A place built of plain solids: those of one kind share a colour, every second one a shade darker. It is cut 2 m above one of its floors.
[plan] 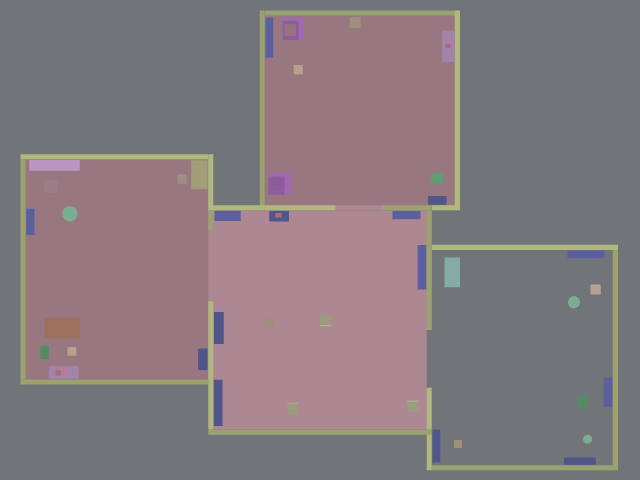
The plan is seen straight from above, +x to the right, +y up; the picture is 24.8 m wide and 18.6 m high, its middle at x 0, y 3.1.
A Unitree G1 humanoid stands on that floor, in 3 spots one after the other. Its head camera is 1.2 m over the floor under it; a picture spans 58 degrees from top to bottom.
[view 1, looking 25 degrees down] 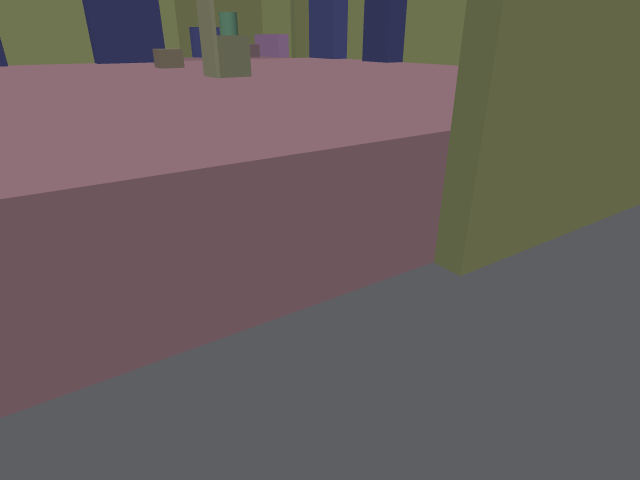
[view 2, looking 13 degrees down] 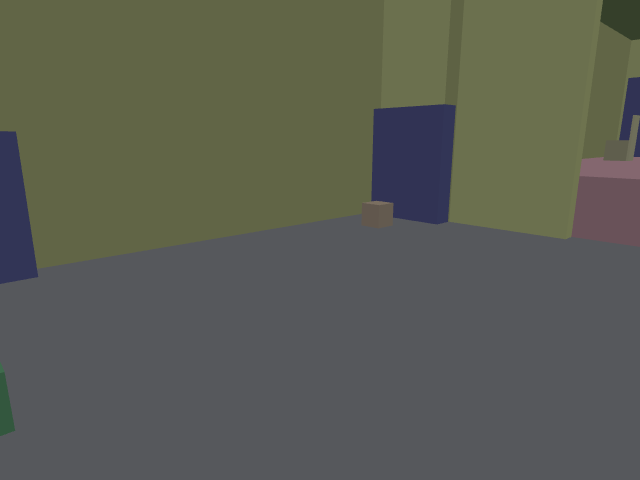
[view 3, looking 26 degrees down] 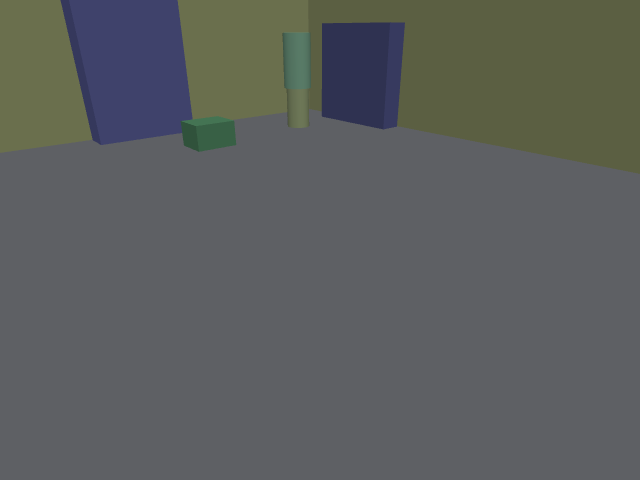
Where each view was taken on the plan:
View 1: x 5.67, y -2.18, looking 147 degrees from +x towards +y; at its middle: floor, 2.02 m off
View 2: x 10.13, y -0.88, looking -133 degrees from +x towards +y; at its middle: ground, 5.33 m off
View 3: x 5.62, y -0.88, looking -41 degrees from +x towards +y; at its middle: ground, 2.74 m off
